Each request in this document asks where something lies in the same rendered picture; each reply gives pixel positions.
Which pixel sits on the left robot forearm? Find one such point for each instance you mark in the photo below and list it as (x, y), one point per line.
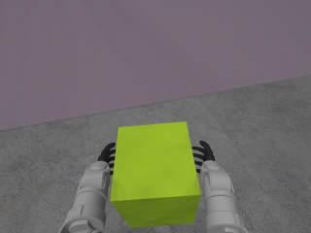
(88, 210)

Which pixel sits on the right robot hand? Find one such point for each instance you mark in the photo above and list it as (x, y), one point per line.
(206, 150)

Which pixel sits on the left robot hand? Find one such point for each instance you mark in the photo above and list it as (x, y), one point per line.
(105, 156)

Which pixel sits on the right robot forearm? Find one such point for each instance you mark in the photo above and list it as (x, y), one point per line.
(222, 213)

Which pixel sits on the carton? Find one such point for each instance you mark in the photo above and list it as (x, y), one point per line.
(155, 182)

